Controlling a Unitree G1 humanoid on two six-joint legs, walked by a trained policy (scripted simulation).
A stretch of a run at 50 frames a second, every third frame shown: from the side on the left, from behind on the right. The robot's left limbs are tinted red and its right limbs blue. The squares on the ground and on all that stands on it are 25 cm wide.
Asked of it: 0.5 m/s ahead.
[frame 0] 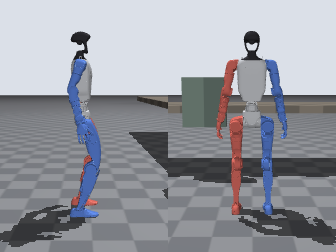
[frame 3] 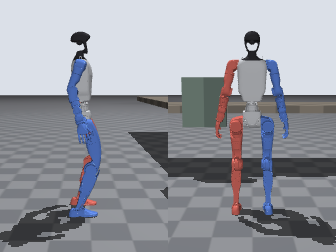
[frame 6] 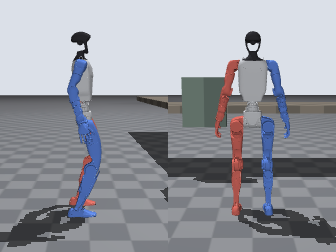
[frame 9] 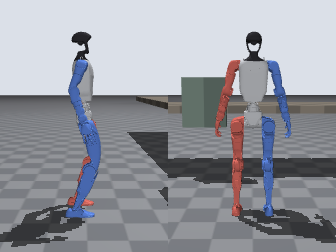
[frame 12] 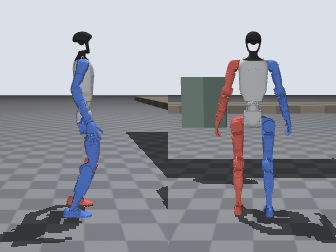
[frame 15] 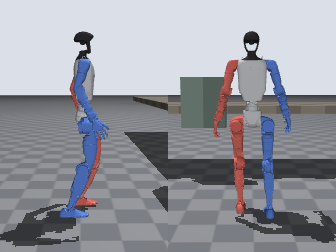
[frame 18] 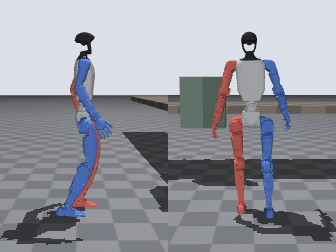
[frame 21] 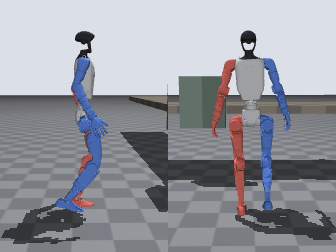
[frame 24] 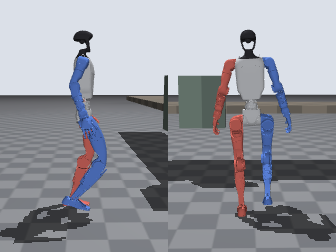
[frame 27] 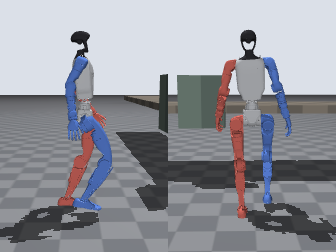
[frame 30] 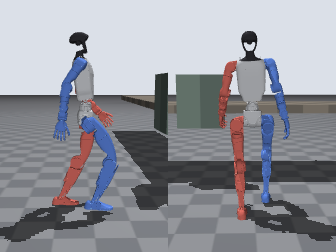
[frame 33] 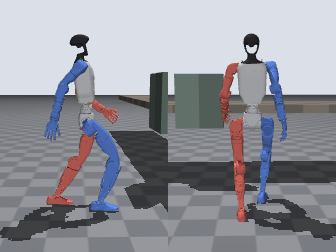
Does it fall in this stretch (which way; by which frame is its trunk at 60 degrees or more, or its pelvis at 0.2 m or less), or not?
no
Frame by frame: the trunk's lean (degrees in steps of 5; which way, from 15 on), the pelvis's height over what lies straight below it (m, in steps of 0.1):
0: 0, 0.8
3: 5, 0.8
6: 5, 0.8
9: 5, 0.8
12: 0, 0.8
15: 0, 0.8
18: 0, 0.8
21: 0, 0.8
24: 5, 0.8
27: 5, 0.8
30: 5, 0.8
33: 5, 0.7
